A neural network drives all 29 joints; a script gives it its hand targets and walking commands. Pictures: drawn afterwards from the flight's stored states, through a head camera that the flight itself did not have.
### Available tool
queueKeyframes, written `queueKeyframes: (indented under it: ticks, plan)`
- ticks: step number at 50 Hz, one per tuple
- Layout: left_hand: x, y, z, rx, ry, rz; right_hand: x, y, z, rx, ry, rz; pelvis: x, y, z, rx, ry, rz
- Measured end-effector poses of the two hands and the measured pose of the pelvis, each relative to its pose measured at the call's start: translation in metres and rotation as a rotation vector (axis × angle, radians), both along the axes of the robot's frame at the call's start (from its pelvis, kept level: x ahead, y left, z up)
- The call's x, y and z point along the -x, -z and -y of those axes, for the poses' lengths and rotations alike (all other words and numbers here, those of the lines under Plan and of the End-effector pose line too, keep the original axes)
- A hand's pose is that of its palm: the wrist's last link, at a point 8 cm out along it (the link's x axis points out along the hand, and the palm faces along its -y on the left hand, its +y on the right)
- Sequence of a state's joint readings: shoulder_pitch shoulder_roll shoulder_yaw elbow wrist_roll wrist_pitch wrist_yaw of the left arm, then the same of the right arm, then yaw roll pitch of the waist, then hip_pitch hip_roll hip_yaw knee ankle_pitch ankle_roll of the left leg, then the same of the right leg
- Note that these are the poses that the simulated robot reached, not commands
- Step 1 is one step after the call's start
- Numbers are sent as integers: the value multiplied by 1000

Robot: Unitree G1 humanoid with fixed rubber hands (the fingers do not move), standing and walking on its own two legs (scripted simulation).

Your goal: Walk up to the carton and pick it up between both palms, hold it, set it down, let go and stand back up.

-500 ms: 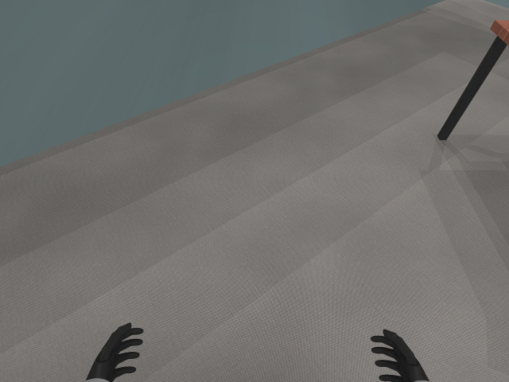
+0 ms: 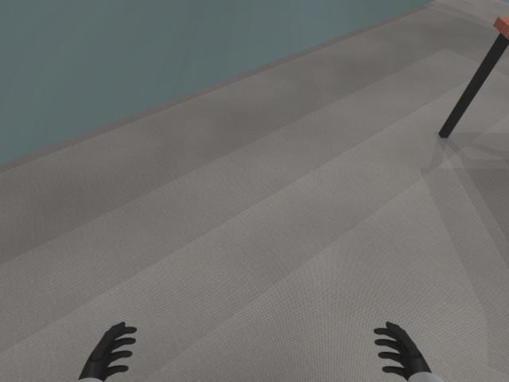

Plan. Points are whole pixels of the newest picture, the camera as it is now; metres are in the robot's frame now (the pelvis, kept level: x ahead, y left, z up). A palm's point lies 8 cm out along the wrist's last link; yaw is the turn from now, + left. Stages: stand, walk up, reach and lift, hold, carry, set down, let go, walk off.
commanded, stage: stand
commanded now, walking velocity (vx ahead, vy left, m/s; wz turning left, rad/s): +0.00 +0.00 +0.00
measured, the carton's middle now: out of the picture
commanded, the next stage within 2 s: none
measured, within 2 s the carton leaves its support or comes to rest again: neither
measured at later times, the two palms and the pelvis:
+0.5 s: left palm out of the picture +0.14 +0.26 -0.07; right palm out of the picture +0.12 -0.25 -0.09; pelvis -0.01 +0.00 +0.00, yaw +0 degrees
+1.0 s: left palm out of the picture +0.11 +0.26 -0.07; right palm out of the picture +0.10 -0.26 -0.09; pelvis -0.03 +0.00 +0.00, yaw +0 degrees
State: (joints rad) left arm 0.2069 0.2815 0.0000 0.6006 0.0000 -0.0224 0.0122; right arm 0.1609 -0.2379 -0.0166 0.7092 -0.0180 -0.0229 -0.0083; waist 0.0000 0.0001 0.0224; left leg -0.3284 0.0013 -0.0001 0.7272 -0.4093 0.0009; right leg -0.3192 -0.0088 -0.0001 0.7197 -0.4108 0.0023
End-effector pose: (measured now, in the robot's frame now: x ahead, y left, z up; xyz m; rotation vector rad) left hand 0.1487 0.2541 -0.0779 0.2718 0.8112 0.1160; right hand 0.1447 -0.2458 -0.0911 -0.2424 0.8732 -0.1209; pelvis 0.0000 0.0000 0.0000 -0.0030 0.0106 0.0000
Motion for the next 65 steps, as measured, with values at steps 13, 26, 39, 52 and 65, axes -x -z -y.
queueKeyframes:
  ticks: [13,26,39,52,65]
  plan:
    - [6,-2,-2,-5,2,12,12,1,2,-1,1,-15,7,0,-1,1,0,10]
    - [12,-4,-4,-9,4,24,21,2,5,10,9,-20,14,0,-1,1,0,21]
    - [23,-5,-4,-7,2,34,29,1,9,17,9,-17,24,0,0,1,0,35]
    - [38,-3,-5,-7,-3,31,47,2,11,19,14,-32,36,0,0,0,0,52]
    - [45,0,-5,-9,-8,13,53,4,15,20,19,-49,39,0,2,-3,0,55]
